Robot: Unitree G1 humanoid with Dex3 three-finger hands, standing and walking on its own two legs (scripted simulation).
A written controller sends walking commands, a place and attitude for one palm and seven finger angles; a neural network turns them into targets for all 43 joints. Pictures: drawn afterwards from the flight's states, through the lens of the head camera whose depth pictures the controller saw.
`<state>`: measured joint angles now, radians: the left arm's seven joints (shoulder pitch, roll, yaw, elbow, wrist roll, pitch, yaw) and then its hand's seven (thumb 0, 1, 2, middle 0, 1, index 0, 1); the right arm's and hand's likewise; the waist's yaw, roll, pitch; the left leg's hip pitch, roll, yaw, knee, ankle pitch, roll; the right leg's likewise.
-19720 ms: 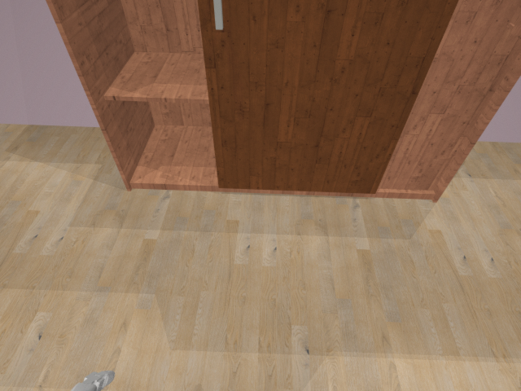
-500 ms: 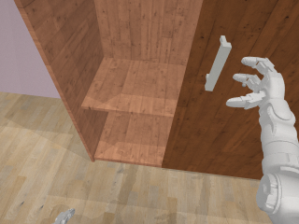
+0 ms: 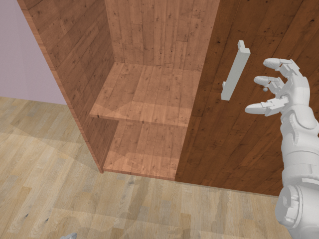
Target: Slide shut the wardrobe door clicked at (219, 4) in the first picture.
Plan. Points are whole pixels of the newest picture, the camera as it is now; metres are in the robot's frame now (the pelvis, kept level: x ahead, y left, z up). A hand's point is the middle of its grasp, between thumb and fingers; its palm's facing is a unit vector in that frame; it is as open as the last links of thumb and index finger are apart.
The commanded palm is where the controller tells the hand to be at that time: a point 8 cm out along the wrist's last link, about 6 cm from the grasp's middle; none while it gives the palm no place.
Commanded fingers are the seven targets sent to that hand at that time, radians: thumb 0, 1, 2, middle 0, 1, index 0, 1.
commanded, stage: move the hooked fingers beside the handle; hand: right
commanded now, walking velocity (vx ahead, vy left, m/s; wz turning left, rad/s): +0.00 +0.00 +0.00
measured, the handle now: (232, 71) +0.52 -0.12 +0.16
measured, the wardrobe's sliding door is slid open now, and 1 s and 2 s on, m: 0.47 0.47 0.47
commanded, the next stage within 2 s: feel for the door with the fingertips in 1.28 s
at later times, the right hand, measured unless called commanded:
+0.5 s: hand (256, 86) +0.46 -0.17 +0.17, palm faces +0.04 +1.00 -0.01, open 14.0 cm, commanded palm +0.43 -0.22 +0.16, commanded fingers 0.00 0.50 -0.30 0.30 1.20 0.30 1.20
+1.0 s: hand (259, 90) +0.45 -0.17 +0.17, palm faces +0.04 +1.00 +0.01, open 14.0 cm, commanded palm +0.42 -0.22 +0.16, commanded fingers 0.00 0.50 -0.30 0.30 1.20 0.30 1.20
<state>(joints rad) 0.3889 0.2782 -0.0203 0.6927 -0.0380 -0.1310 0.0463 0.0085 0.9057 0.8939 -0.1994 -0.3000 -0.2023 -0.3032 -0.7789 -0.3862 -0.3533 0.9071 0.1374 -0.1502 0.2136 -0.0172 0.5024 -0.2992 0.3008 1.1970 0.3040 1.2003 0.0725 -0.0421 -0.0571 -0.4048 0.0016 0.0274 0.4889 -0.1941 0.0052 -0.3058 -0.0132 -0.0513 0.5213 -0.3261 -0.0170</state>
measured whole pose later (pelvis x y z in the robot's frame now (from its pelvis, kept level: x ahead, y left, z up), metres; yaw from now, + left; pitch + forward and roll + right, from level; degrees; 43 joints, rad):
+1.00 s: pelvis -0.01 +0.01 +0.00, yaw +0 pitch +6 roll +0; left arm 0.35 0.28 -0.04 0.67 -0.04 -0.12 0.05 0.01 0.91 0.89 -0.20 -0.30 -0.20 -0.30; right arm -0.83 -0.38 -0.34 0.99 0.14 -0.14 0.20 -0.02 0.50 -0.30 0.30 1.20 0.30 1.20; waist 0.07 -0.04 -0.06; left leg -0.41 0.00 0.03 0.51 -0.19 0.02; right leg -0.31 -0.01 -0.04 0.53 -0.32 -0.01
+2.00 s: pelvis -0.01 +0.00 +0.00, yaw +0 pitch +6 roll +0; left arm 0.35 0.26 -0.03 0.68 -0.03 -0.12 0.03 0.01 0.91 0.89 -0.20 -0.30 -0.20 -0.30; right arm -0.87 -0.31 -0.29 0.99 0.10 -0.15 0.09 -0.02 0.50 -0.30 0.30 1.20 0.30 1.20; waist 0.07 -0.04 -0.05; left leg -0.42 0.00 0.03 0.52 -0.20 0.01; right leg -0.32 -0.01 -0.04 0.54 -0.33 -0.01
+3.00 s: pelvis -0.01 +0.00 +0.00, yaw +0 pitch +7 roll +0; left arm 0.35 0.26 -0.03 0.69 -0.03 -0.12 0.03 0.01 0.91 0.89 -0.20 -0.30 -0.20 -0.30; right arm -0.89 -0.27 -0.27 1.00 0.10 -0.17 0.05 -0.02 0.50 -0.30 0.30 1.20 0.30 1.20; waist 0.08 -0.04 -0.05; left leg -0.44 0.01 0.03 0.53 -0.20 0.01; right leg -0.34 -0.01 -0.05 0.55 -0.33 -0.01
